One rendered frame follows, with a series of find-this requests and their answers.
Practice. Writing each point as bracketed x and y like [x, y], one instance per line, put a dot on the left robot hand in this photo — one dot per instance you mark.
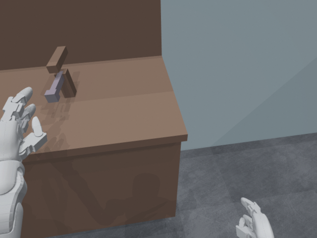
[14, 123]

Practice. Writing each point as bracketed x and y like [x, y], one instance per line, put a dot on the tap lever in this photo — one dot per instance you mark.
[52, 95]

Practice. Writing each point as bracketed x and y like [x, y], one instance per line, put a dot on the robot left forearm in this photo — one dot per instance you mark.
[13, 188]

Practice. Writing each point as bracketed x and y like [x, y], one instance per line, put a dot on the right robot hand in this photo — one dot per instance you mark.
[258, 225]

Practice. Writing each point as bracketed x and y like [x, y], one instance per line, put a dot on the counter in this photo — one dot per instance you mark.
[114, 138]

